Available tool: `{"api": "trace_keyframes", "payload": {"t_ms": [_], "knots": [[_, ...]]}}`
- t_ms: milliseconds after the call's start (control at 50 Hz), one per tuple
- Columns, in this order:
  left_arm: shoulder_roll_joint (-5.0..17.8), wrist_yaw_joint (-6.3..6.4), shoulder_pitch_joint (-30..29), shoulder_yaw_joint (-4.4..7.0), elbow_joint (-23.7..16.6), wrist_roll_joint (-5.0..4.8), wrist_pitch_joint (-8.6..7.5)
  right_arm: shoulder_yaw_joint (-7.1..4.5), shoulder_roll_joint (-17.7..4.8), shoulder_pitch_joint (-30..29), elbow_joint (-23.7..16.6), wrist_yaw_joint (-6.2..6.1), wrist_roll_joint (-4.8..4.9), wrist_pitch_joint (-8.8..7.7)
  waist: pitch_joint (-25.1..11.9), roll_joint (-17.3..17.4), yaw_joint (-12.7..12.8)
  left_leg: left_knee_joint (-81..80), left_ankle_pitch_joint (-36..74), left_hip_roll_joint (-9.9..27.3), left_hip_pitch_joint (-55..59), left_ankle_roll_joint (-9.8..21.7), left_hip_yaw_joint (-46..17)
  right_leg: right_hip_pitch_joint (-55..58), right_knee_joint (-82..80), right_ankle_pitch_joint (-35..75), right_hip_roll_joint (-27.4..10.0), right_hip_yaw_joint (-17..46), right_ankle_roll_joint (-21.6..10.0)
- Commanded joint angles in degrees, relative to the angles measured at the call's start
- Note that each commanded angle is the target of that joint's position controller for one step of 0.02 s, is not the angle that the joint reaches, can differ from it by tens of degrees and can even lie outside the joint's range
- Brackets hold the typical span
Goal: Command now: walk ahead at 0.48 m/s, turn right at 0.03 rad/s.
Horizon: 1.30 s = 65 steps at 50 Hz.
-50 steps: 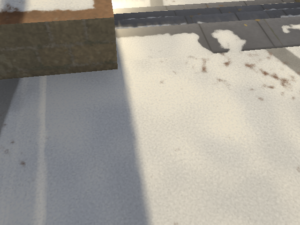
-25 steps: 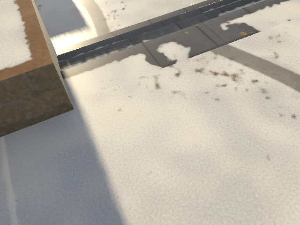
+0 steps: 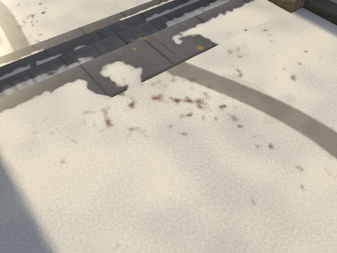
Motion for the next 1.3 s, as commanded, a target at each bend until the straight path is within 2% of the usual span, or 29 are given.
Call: {"api": "trace_keyframes", "payload": {"t_ms": [20, 120, 160, 200, 220, 240, 260, 280, 300, 340, 380, 460, 580, 640, 660, 680, 700, 720, 760, 840, 1040, 1100, 1120, 1140, 1160, 1180, 1200, 1240, 1300], "knots": [[0.1, -0.60, -6.7, -0.68, -6.1, 0.21, -1.07, -1.31, -9.3, -1.7, -3.3, -0.68, 0.70, -0.41, 3.1, 7.4, 0.4, -6.5, 22.1, 12.8, -2.5, 9.0, -7.8, -0.8, -11.9, 9.0, 0.2, -1.6, 0.8], [1.8, -2.17, -14.0, -0.49, -9.0, -0.71, -1.76, -1.37, -10.8, 3.7, -2.0, -1.32, 1.61, 0.68, 4.1, 7.7, -0.5, -3.8, 19.5, 15.2, 0.9, 8.0, -10.6, 5.4, -23.7, 13.2, 3.6, -1.1, 0.5], [4.1, -2.32, -11.9, 0.33, -8.8, -0.64, -2.06, -1.70, -11.7, 3.4, -2.1, -1.57, 1.51, 1.22, 2.5, 8.4, 1.9, 0.3, 24.6, 16.3, 3.4, 6.8, -11.7, 10.4, -25.8, 10.0, 4.6, -0.9, -0.7], [8.2, -1.55, 1.2, 2.49, -5.5, -0.23, -2.16, -1.34, -11.1, 2.3, -2.9, -1.50, 0.84, 1.55, -6.1, 8.1, 9.0, 16.1, 33.4, 12.0, -1.3, 4.0, -8.8, 31.0, -26.7, 9.5, 5.0, -1.8, -3.7], [12.7, -0.71, 11.9, 3.69, -4.1, 0.90, -1.90, -0.14, -7.7, 1.9, -5.1, -1.40, -0.67, 1.46, -15.7, 2.0, 12.7, 34.1, 17.7, 7.7, -12.9, 1.8, -6.5, 48.8, -24.0, 9.5, -6.5, 9.4, -7.4], [15.8, -1.22, 13.7, 3.95, -3.0, 1.46, -1.47, 1.97, 0.0, 11.2, -5.6, -1.13, 0.70, 0.54, -25.8, -15.4, 8.0, 52.9, -19.8, 0.4, -31.0, -0.5, -5.4, 64.2, -30.7, -0.4, -20.8, 35.4, -15.9], [9.4, -1.21, 13.1, 2.60, -3.3, 1.22, -1.26, 0.27, -7.1, 8.5, -4.6, -1.08, 2.33, 0.16, -22.6, -10.2, 9.7, 59.5, -20.2, 3.3, -36.0, -0.4, -10.0, 60.3, -35.0, -7.0, -18.8, 38.1, -14.7], [7.0, -0.93, 8.0, 1.61, -3.9, 0.91, -1.36, -0.69, -10.0, 2.6, -6.4, -1.33, 2.88, 0.25, -12.1, -7.0, 9.2, 60.5, -15.7, 5.1, -38.8, -0.4, -8.3, 51.6, -35.5, 1.5, -17.0, 27.3, -12.4], [5.7, -0.99, 3.6, 0.99, -4.1, 1.10, -1.47, -0.81, -9.3, 0.2, -6.7, -1.76, 2.14, 0.64, -7.7, -2.6, 7.1, 58.9, -12.1, 7.2, -36.3, -1.1, -7.2, 43.2, -35.9, 14.0, -14.7, 19.4, -11.3], [3.6, -1.39, -1.6, 0.52, -3.7, 1.79, -1.80, -1.48, -7.5, 1.0, -6.8, -2.02, 1.18, 2.45, -3.5, -2.6, 2.8, 55.0, -10.3, 9.3, -29.6, -2.1, -6.9, 31.5, -37.7, 28.8, -11.3, 8.0, -10.1], [3.9, -1.24, -4.1, 0.82, -3.1, 1.74, -2.30, -1.30, -4.7, 1.5, -7.7, -1.95, 1.31, 4.39, -2.1, -2.8, 0.8, 52.0, -8.8, 9.2, -27.0, -3.0, -5.3, 26.2, -40.3, 32.9, -10.8, 2.6, -10.8], [7.0, 0.47, -5.9, 1.90, -2.0, 1.37, -1.65, -0.97, -3.9, -3.4, -11.5, -0.99, 0.21, 5.61, -1.5, -2.5, 0.6, 37.6, 3.7, 9.2, -25.4, -3.6, -3.3, 24.2, -42.1, 31.7, -9.6, -6.3, -10.7], [9.8, 1.40, -4.8, 2.70, -0.6, -0.77, 0.62, -2.02, -7.1, -11.0, -16.6, 1.55, -0.14, 6.36, -2.5, -2.0, 2.6, 24.9, 6.3, 7.0, -22.0, -1.4, -0.5, 30.1, -36.0, 26.5, -11.6, -9.6, -8.1], [9.8, 1.53, -4.8, 2.88, -0.2, -1.81, 1.71, -3.51, -9.3, -7.0, -16.7, 1.44, -0.38, 6.55, -4.1, -0.2, 0.1, 16.2, 7.3, 2.9, -13.8, 2.1, 2.7, 30.4, -23.1, 27.5, -9.4, -11.6, -4.2], [8.4, 1.25, -0.6, 2.53, 0.6, -0.57, 1.86, -5.29, -14.1, -2.8, -16.2, 0.36, -0.45, 6.37, -7.0, 7.2, -0.8, 12.6, 27.4, 4.5, -4.6, 4.6, -2.3, 26.0, -11.2, 20.1, -5.0, -13.7, -0.2], [4.5, 0.85, 1.6, 1.08, -1.4, 2.59, 1.79, -6.46, -20.7, -2.1, -17.3, -0.99, -0.88, 6.44, -9.2, 22.6, 2.2, 13.8, 53.4, 18.9, 8.7, 13.9, -23.1, 7.0, 8.9, -21.9, 3.4, -14.5, 5.0], [5.5, 0.46, 1.9, 0.76, -2.0, 1.75, 1.80, -5.45, -19.3, -2.3, -19.2, -0.39, -1.62, 5.77, -19.5, 18.1, 1.0, 9.7, 41.4, 25.1, 13.0, 22.5, -37.1, 1.1, 20.3, -32.0, 7.5, -1.2, 5.3], [7.9, 0.32, -2.4, 1.30, -2.5, -0.25, 2.06, -4.77, -16.5, -3.8, -19.8, 0.16, -1.08, 5.10, -16.8, 11.1, -0.5, 7.3, 33.5, 22.7, 10.1, 20.5, -32.8, -1.6, 22.0, -27.7, 5.8, 2.3, 4.4], [7.7, 1.48, -5.1, 1.43, -2.5, 0.55, 2.78, -3.78, -12.8, -8.7, -20.1, -0.45, 0.56, 4.90, -9.7, 5.5, 1.6, 5.8, 20.0, 17.7, 1.7, 14.4, -25.9, -2.3, 15.8, -19.2, 3.0, 2.8, 3.6], [6.8, 2.07, -3.9, 1.42, -2.6, 0.90, 3.76, -3.67, -12.6, -11.5, -21.8, -2.07, -0.71, 5.92, -8.8, 8.5, 4.1, 3.8, 17.6, 13.3, -7.2, 12.3, -21.8, 6.1, 5.1, -12.9, 4.6, 2.3, 4.2], [6.2, 0.87, -5.7, 1.07, -3.9, 0.17, 3.03, -4.12, -13.1, -10.9, -23.6, -2.57, -0.12, 7.57, -6.9, 12.0, 2.0, 4.0, 1.1, 10.6, -9.4, 10.1, -28.9, 13.7, -14.9, -9.3, 7.6, 3.5, 4.3], [6.4, 0.03, -1.3, 1.58, -2.8, 0.10, 2.32, -3.91, -12.7, -12.0, -24.4, -2.79, 0.80, 8.37, -6.6, 12.0, 4.6, 7.4, 2.6, 8.0, -11.2, 7.4, -29.3, 22.4, -29.7, -2.1, 7.8, 1.8, 2.1], [8.9, 0.11, 0.7, 2.37, -2.5, 0.74, 2.37, -3.49, -11.2, -11.0, -24.6, -2.95, 0.93, 8.46, -7.2, 9.1, 4.7, 11.5, -2.2, 5.4, -15.9, 4.7, -26.8, 28.7, -33.4, 0.5, 2.1, 5.3, 0.0], [13.6, 0.51, 0.0, 3.27, -3.2, 1.95, 2.92, -2.83, -8.3, -9.4, -25.3, -2.82, 0.76, 8.37, -6.2, -4.2, 2.4, 24.0, -14.6, -1.8, -25.9, 1.1, -16.9, 33.2, -36.6, 4.3, -10.5, 17.5, -5.7], [14.3, 0.30, -1.3, 3.46, -3.7, 3.89, 2.99, -3.93, -11.6, -10.4, -26.8, -2.57, 0.64, 7.45, -3.6, -14.5, 2.5, 37.1, -22.8, -5.3, -32.2, -1.5, -9.8, 28.0, -39.3, 11.9, -18.1, 28.3, -13.7], [10.9, 0.68, -4.9, 2.55, -5.7, 3.45, 2.72, -5.15, -15.2, -8.8, -25.4, -2.31, 0.03, 7.18, -3.2, -8.7, 1.6, 46.4, -19.5, -2.0, -31.8, -3.2, -11.5, 27.1, -38.2, 14.2, -17.3, 24.6, -14.1], [8.3, 1.03, -7.4, 1.94, -6.3, 2.50, 2.72, -5.55, -15.3, -7.0, -23.6, -2.19, 0.38, 7.57, -2.7, -5.4, 0.6, 50.0, -16.0, -1.7, -31.4, -4.1, -10.6, 26.9, -36.7, 14.7, -13.3, 17.9, -11.2], [6.9, 1.46, -8.0, 1.35, -6.8, 0.96, 2.97, -4.88, -12.1, -5.5, -22.2, -2.37, 0.32, 8.76, -1.7, -4.0, 1.1, 56.1, -11.6, -0.9, -33.5, -6.3, -9.2, 28.8, -35.2, 16.8, -9.6, 11.2, -9.2], [7.8, 1.97, -4.4, 1.55, -6.4, 1.41, 3.89, -3.72, -9.3, -10.1, -24.7, -1.91, 1.24, 8.94, -1.3, -5.6, 4.0, 50.6, -8.5, 1.0, -34.7, -8.0, -5.0, 32.4, -35.7, 18.8, -8.1, 5.6, -10.2]]}}
Velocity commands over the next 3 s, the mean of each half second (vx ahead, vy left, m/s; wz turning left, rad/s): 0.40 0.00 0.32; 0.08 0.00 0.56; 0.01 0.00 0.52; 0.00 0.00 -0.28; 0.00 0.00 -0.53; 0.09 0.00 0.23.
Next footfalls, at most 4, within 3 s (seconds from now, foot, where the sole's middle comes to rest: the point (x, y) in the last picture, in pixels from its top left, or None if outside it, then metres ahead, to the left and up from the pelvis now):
0.22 right None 0.31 -0.14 -0.78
0.66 left None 0.41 0.13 -0.78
1.12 right None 0.48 -0.08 -0.78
1.52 left None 0.29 0.12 -0.78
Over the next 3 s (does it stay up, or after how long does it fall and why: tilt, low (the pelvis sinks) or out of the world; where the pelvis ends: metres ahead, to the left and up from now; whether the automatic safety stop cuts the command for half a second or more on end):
stays up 0.40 0.03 -0.01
